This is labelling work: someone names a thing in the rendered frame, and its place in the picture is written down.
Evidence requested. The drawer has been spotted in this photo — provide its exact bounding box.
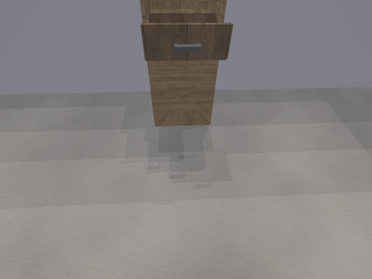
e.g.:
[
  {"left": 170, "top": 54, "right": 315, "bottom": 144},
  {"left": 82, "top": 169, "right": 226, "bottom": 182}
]
[{"left": 141, "top": 13, "right": 233, "bottom": 61}]

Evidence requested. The handle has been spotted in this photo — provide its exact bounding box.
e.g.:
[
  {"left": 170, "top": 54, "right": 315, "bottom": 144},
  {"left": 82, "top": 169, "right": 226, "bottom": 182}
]
[{"left": 174, "top": 42, "right": 201, "bottom": 52}]

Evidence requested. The cabinet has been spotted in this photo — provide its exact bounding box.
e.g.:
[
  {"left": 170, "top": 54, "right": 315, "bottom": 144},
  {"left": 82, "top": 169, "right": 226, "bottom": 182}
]
[{"left": 140, "top": 0, "right": 227, "bottom": 126}]

